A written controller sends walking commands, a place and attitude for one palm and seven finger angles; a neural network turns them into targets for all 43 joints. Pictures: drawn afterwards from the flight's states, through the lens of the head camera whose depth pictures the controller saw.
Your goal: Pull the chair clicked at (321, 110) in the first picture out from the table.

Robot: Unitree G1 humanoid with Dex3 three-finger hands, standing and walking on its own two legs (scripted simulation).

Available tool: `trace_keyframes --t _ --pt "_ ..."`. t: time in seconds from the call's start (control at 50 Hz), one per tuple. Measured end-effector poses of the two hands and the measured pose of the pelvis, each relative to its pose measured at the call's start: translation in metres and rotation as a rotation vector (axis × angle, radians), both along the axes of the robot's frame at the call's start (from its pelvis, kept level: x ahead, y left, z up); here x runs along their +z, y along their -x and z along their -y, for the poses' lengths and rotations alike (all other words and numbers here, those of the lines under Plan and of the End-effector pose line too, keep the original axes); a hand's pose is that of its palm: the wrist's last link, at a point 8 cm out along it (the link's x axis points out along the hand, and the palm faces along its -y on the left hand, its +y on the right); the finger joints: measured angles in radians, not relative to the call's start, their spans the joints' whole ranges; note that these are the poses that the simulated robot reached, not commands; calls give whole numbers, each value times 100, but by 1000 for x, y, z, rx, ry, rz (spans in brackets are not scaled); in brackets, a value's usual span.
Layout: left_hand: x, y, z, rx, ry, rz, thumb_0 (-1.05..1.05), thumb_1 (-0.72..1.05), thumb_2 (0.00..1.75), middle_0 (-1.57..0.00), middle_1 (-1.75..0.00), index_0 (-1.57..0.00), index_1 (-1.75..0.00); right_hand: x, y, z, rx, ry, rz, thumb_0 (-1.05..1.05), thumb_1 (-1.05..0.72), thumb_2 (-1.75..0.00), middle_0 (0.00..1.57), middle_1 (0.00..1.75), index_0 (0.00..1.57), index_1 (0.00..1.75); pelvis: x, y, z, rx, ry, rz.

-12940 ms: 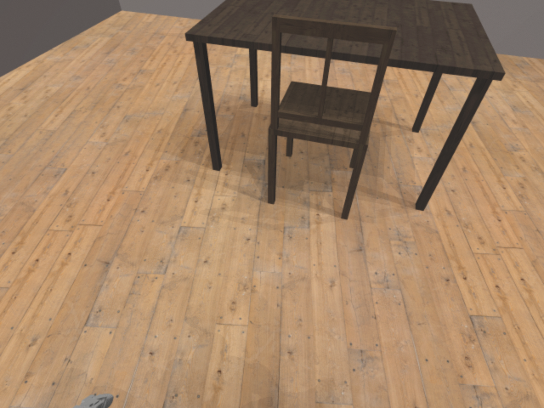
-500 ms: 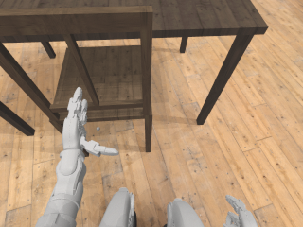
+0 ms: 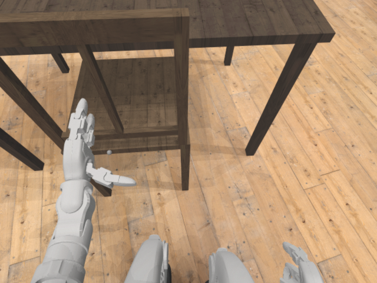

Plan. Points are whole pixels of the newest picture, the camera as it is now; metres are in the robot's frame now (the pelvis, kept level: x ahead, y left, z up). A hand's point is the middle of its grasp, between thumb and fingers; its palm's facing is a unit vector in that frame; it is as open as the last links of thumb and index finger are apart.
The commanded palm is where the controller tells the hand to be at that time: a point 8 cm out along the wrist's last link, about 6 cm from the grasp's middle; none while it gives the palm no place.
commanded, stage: aim the fingers beside a spindle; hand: left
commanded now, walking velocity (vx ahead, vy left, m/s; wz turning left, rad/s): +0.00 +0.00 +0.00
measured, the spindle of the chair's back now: (105, 96) +0.51 +0.22 +0.04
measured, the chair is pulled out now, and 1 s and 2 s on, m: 0.00 0.00 0.00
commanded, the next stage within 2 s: push the fingers through the gap in 0.68 s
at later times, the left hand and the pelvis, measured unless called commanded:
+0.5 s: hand (118, 163) +0.35 +0.16 +0.02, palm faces +0.08 -1.00 -0.02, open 16.9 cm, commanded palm +0.33 +0.21 +0.03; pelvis +0.00 +0.00 +0.00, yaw +0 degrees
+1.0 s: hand (117, 151) +0.38 +0.17 +0.03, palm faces +0.12 -0.99 -0.05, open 16.9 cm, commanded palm +0.35 +0.22 +0.02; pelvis -0.01 +0.00 -0.01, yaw +0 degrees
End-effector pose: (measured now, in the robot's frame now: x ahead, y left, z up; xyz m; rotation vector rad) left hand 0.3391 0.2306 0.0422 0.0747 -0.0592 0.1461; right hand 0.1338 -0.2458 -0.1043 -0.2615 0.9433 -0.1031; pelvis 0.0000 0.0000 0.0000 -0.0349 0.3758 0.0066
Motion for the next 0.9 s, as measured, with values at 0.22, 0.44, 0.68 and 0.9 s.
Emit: trace_keyframes --t 0.22,0.44,0.68,0.9 --pt "-16 13 25 -45 69 -60 -2 -50 30 -6 -8 -7 -8 4 -1 -8 5 1 10 1 -91 -90 20 30 20 30 3 1 -4 1 3 5" --pt "-17 4 3 -31 35 -106 -2 -50 30 -6 -8 -6 -8 0 5 -7 2 -10 -8 0 -91 -90 20 30 20 30 1 4 -3 6 7 2" --pt "-2 9 18 -19 14 0 -2 -50 30 -6 -8 -7 -8 3 6 -4 0 -1 -1 1 -91 -90 20 30 20 30 2 5 -2 0 0 15" --pt "-14 11 12 -22 47 -47 -2 -50 30 -6 -8 -6 -8 -1 6 -1 6 8 -3 0 -91 -90 20 30 20 30 -1 6 0 6 4 5"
